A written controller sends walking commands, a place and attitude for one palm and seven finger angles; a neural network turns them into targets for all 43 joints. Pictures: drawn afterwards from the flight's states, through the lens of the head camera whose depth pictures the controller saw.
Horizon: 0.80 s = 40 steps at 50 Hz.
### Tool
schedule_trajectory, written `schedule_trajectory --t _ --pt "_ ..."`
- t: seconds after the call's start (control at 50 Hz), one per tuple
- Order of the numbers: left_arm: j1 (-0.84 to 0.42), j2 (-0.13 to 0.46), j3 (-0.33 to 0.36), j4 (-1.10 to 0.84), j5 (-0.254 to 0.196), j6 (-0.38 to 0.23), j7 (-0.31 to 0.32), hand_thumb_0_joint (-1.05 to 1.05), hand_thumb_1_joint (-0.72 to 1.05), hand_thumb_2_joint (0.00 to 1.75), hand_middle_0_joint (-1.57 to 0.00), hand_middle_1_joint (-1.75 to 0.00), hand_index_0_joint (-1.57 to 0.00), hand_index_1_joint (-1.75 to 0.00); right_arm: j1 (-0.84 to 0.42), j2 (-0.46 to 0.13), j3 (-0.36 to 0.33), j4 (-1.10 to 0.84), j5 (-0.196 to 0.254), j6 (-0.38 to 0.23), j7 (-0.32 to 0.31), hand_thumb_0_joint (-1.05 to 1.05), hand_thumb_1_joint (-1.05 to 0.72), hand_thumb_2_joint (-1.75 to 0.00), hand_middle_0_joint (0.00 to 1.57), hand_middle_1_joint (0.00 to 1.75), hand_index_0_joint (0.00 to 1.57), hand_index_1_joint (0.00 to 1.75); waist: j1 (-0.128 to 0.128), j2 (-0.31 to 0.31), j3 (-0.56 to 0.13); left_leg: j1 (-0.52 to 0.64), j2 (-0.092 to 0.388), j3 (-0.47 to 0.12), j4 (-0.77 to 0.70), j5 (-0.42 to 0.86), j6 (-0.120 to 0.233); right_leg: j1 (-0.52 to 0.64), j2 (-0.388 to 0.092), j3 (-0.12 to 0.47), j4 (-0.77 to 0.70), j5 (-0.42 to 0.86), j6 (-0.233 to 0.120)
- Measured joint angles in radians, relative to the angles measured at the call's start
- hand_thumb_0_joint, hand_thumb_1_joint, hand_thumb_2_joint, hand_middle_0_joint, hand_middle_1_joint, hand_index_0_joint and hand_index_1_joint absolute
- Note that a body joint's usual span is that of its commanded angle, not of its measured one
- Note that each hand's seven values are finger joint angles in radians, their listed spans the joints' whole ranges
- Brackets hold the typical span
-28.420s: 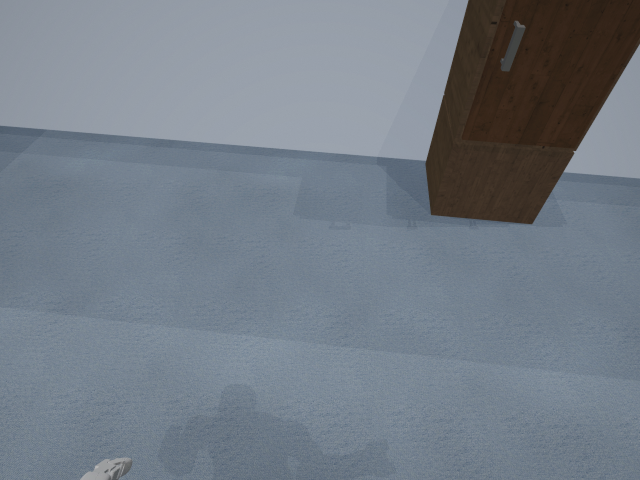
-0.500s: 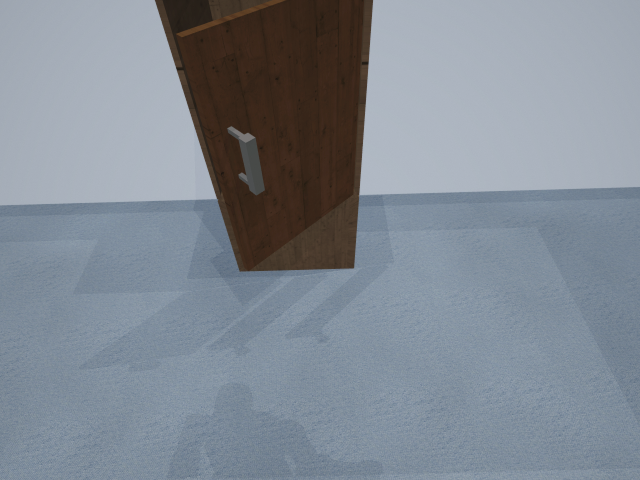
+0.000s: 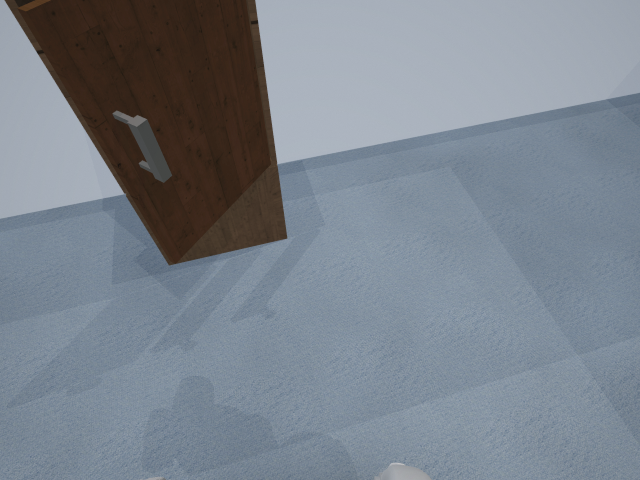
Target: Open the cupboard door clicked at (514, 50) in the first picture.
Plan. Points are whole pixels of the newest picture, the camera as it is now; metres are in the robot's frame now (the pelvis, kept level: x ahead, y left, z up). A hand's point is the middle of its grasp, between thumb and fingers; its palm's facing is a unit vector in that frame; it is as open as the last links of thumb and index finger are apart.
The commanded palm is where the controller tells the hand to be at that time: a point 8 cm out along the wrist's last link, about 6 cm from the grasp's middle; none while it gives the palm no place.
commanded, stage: walk to a spot facing it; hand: left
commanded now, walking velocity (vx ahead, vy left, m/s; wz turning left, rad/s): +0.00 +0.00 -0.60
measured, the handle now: (142, 146) +0.62 +0.36 +0.01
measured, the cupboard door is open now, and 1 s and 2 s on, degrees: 44 44 44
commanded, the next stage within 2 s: none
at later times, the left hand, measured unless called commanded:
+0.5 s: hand out of the picture +0.12 +0.17 -0.18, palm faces -0.22 -0.95 -0.21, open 7.4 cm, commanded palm none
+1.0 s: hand (281, 433) +0.20 +0.08 -0.16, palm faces -0.54 -0.81 -0.22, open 7.4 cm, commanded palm none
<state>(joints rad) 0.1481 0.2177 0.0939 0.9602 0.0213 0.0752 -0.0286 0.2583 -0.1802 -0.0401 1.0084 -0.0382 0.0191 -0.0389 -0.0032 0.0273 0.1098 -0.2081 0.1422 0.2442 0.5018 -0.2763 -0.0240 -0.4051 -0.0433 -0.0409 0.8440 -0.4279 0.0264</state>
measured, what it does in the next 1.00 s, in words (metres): steps on the spot, turning right: right foot, then left foot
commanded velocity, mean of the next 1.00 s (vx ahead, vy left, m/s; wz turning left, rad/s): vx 0.13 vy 0.00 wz -0.59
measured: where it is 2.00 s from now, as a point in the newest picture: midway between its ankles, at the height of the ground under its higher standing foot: (456, 428)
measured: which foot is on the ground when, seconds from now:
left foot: down 0.00-0.06, up 0.08-0.44, down 0.46-0.76, up 0.78-1.00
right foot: up 0.00-0.04, down 0.06-0.46, up 0.48-0.74, down 0.76-1.00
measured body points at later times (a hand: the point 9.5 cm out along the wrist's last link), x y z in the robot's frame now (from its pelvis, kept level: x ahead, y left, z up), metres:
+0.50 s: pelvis +0.00 -0.02 -0.01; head +0.06 -0.01 +0.44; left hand +0.13 +0.22 -0.17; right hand +0.06 -0.30 -0.13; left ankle +0.04 +0.11 -0.74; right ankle -0.01 -0.13 -0.72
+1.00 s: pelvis +0.06 -0.07 +0.00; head +0.09 -0.10 +0.45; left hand +0.23 +0.12 -0.14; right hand -0.03 -0.34 -0.13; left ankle +0.18 +0.02 -0.69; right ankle -0.04 -0.15 -0.74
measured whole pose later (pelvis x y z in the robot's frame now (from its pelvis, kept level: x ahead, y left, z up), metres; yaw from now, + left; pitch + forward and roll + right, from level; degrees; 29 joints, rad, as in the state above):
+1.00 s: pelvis +0.06 -0.07 +0.00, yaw -36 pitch +1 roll +1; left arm 0.29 0.22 0.06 0.96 0.02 -0.01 -0.03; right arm 0.19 -0.25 -0.07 0.90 -0.02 0.02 0.02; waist 0.01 -0.01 0.07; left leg -0.51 0.08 0.05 0.86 -0.34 -0.07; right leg -0.17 0.02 0.08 0.45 -0.30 -0.02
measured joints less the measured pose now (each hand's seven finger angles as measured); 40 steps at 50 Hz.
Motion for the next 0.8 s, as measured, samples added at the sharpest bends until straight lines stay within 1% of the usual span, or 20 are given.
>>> schedule_trajectory --t 0.04,0.06,0.08,0.12,0.16,0.2,0.26,0.36,0.4,0.44,0.46,0.5,0.52,0.56,0.6,0.66,0.74,0.76,0.78,0.8 --pt "0.001 0.003 -0.003 -0.009 0.0 -0.007 -0.002 0.01 0.91 0.9 -0.19 -0.3 -0.2 -0.3 -0.002 -0.008 -0.006 -0.01 0.003 0.002 0.006 0.01 -0.91 -0.9 0.2 0.3 0.2 0.3 -0.005 0.011 -0.002 -0.016 0.026 0.016 0.051 -0.027 -0.019 0.052 0.002 -0.016 -0.122 0.058 -0.011" --pt "0.007 0.01 -0.005 -0.017 0.001 -0.015 -0.002 0.01 0.91 0.9 -0.19 -0.3 -0.2 -0.3 0.002 -0.011 -0.009 -0.017 0.007 0.005 0.009 0.01 -0.91 -0.9 0.2 0.3 0.2 0.3 -0.005 0.004 -0.011 -0.035 0.033 0.026 0.094 -0.049 -0.029 0.085 -0.003 -0.01 -0.207 0.139 -0.025" --pt "0.008 0.013 -0.003 -0.019 0.005 -0.027 0.003 0.01 0.91 0.9 -0.2 -0.3 -0.2 -0.3 -0.005 -0.016 -0.013 -0.022 0.012 0.013 0.012 0.01 -0.91 -0.9 0.2 0.3 0.2 0.3 0.0 0.001 -0.015 -0.07 0.033 0.012 0.173 -0.122 -0.036 0.082 0.001 0.003 -0.219 0.13 -0.036" --pt "-0.001 0.0 -0.009 -0.017 0.002 -0.037 0.016 0.0 0.91 0.9 -0.2 -0.3 -0.2 -0.3 -0.041 -0.039 -0.022 -0.03 0.02 0.037 0.013 0.01 -0.91 -0.9 0.2 0.3 0.2 0.3 0.002 0.02 0.007 -0.152 0.008 -0.086 0.379 -0.242 -0.032 0.062 0.025 0.016 -0.181 0.101 -0.05" --pt "0.006 -0.01 -0.012 -0.022 0.002 -0.038 0.026 0.0 0.91 0.9 -0.2 -0.3 -0.2 -0.3 -0.077 -0.054 -0.028 -0.042 0.023 0.047 0.014 0.01 -0.91 -0.9 0.2 0.3 0.2 0.3 0.005 0.019 0.016 -0.22 -0.028 -0.144 0.53 -0.243 -0.03 0.065 0.04 0.038 -0.202 0.113 -0.057" --pt "0.018 -0.012 -0.013 -0.024 0.003 -0.038 0.034 0.0 0.91 0.9 -0.2 -0.3 -0.2 -0.3 -0.111 -0.058 -0.029 -0.06 0.025 0.045 0.015 0.01 -0.91 -0.9 0.2 0.3 0.2 0.3 0.01 0.002 0.019 -0.26 -0.054 -0.173 0.587 -0.209 -0.034 0.071 0.052 0.067 -0.242 0.146 -0.058" --pt "0.037 -0.011 -0.016 -0.02 0.004 -0.037 0.038 0.0 0.91 0.9 -0.2 -0.3 -0.2 -0.3 -0.149 -0.054 -0.029 -0.092 0.028 0.037 0.014 0.01 -0.91 -0.9 0.2 0.3 0.2 0.3 0.015 -0.025 0.011 -0.267 -0.079 -0.198 0.535 -0.177 -0.04 0.081 0.069 0.109 -0.292 0.182 -0.065" --pt "0.059 -0.011 -0.018 -0.019 0.006 -0.033 0.031 0.01 0.91 0.9 -0.2 -0.3 -0.2 -0.3 -0.189 -0.046 -0.026 -0.126 0.034 0.027 0.01 0.01 -0.91 -0.9 0.2 0.3 0.2 0.3 0.031 -0.046 -0.011 -0.216 -0.111 -0.232 0.374 -0.166 -0.035 0.086 0.101 0.163 -0.326 0.208 -0.061" --pt "0.063 -0.006 -0.015 -0.021 0.005 -0.029 0.03 0.01 0.91 0.9 -0.2 -0.3 -0.2 -0.3 -0.195 -0.039 -0.021 -0.135 0.038 0.021 0.008 0.01 -0.91 -0.9 0.2 0.3 0.2 0.3 0.035 -0.057 -0.02 -0.177 -0.124 -0.238 0.278 -0.149 -0.029 0.079 0.113 0.182 -0.322 0.21 -0.054" --pt "0.067 0.0 -0.012 -0.023 0.0 -0.021 0.029 0.01 0.91 0.9 -0.2 -0.3 -0.2 -0.3 -0.186 -0.035 -0.012 -0.145 0.039 0.007 0.005 0.01 -0.91 -0.9 0.2 0.3 0.2 0.3 0.032 -0.062 -0.035 -0.111 -0.126 -0.242 0.119 -0.08 -0.019 0.06 0.129 0.196 -0.297 0.2 -0.044" --pt "0.071 -0.001 -0.012 -0.027 -0.005 -0.016 0.026 0.01 0.91 0.9 -0.2 -0.3 -0.2 -0.3 -0.174 -0.042 -0.008 -0.153 0.035 -0.004 0.004 0.01 -0.91 -0.9 0.2 0.3 0.2 0.3 0.027 -0.044 -0.049 -0.087 -0.108 -0.256 0.042 -0.028 -0.002 0.038 0.147 0.186 -0.263 0.17 -0.04" --pt "0.049 0.019 -0.008 -0.024 -0.007 -0.006 0.019 0.01 0.91 0.9 -0.2 -0.3 -0.2 -0.3 -0.16 -0.028 0.001 -0.147 0.023 -0.011 -0.002 0.01 -0.91 -0.9 0.2 0.3 0.2 0.3 0.027 -0.066 -0.034 -0.09 -0.106 -0.238 0.069 -0.011 0.011 -0.019 0.134 0.156 -0.097 0.011 -0.018" --pt "0.043 0.029 -0.004 -0.028 -0.004 -0.003 0.013 0.01 0.91 0.9 -0.2 -0.3 -0.2 -0.3 -0.148 -0.021 0.008 -0.145 0.016 -0.01 -0.003 0.0 -0.91 -0.9 0.2 0.3 0.2 0.3 0.03 -0.075 -0.028 -0.08 -0.099 -0.227 0.068 -0.02 0.011 -0.048 0.127 0.134 -0.001 -0.029 -0.008" --pt "0.031 0.042 0.005 -0.036 0.001 -0.002 0.002 0.01 0.91 0.9 -0.2 -0.3 -0.2 -0.3 -0.113 -0.012 0.017 -0.14 0.007 -0.007 -0.003 0.01 -0.91 -0.9 0.2 0.3 0.2 0.3 0.03 -0.074 -0.028 -0.059 -0.078 -0.216 0.041 -0.022 0.006 -0.096 0.11 0.091 0.156 -0.044 0.01" --pt "0.02 0.048 0.009 -0.049 0.001 -0.001 -0.006 0.01 0.91 0.9 -0.2 -0.3 -0.2 -0.3 -0.085 -0.012 0.02 -0.132 0.002 -0.002 -0.003 0.01 -0.91 -0.9 0.2 0.3 0.2 0.3 0.03 -0.06 -0.024 -0.042 -0.056 -0.207 0.011 -0.011 -0.002 -0.111 0.084 0.055 0.213 -0.034 0.022" --pt "0.011 0.047 0.006 -0.066 -0.002 -0.006 -0.015 0.01 0.91 0.9 -0.2 -0.3 -0.2 -0.3 -0.057 -0.023 0.017 -0.118 -0.002 0.001 0.0 0.01 -0.91 -0.9 0.2 0.3 0.2 0.3 0.026 -0.031 -0.017 -0.027 -0.022 -0.179 -0.004 -0.01 -0.014 -0.072 0.049 0.016 0.112 -0.025 0.024" --pt "0.022 0.045 -0.005 -0.064 -0.002 -0.019 -0.028 0.01 0.91 0.9 -0.19 -0.3 -0.2 -0.3 -0.015 -0.048 0.006 -0.105 0.001 0.002 0.013 0.01 -0.91 -0.9 0.2 0.3 0.2 0.3 0.009 0.003 -0.032 -0.024 0.022 -0.122 0.061 -0.069 -0.041 0.053 0.037 -0.03 -0.155 0.011 0.002" --pt "0.032 0.05 -0.008 -0.067 -0.001 -0.028 -0.031 0.01 0.91 0.9 -0.19 -0.3 -0.2 -0.3 0.003 -0.055 0.002 -0.106 0.005 0.003 0.017 0.01 -0.91 -0.9 0.21 0.3 0.2 0.3 0.005 0.0 -0.046 -0.039 0.026 -0.108 0.112 -0.103 -0.042 0.099 0.033 -0.027 -0.245 0.024 -0.018" --pt "0.035 0.05 -0.008 -0.063 0.002 -0.041 -0.026 0.01 0.91 0.9 -0.19 -0.3 -0.2 -0.3 0.008 -0.063 -0.004 -0.098 0.011 0.009 0.02 0.01 -0.91 -0.9 0.2 0.3 0.2 0.3 0.009 -0.001 -0.051 -0.07 0.024 -0.113 0.207 -0.187 -0.041 0.094 0.036 -0.012 -0.257 0.09 -0.039" --pt "0.033 0.041 -0.01 -0.056 0.001 -0.05 -0.017 0.01 0.91 0.9 -0.19 -0.3 -0.2 -0.3 0.002 -0.076 -0.009 -0.086 0.014 0.02 0.022 0.01 -0.91 -0.9 0.2 0.3 0.2 0.3 0.008 0.012 -0.044 -0.109 0.014 -0.147 0.323 -0.251 -0.037 0.085 0.046 -0.004 -0.225 0.102 -0.049"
